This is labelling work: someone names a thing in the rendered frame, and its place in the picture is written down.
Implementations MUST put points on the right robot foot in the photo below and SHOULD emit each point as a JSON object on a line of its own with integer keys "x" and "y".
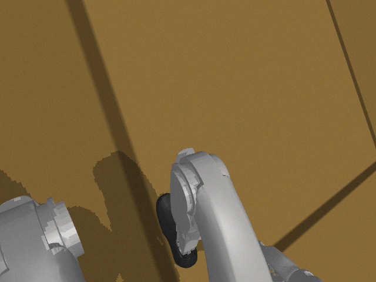
{"x": 168, "y": 227}

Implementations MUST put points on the right robot hand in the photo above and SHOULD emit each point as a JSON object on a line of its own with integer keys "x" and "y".
{"x": 279, "y": 263}

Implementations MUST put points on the right robot arm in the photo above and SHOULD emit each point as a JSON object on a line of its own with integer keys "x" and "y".
{"x": 303, "y": 275}

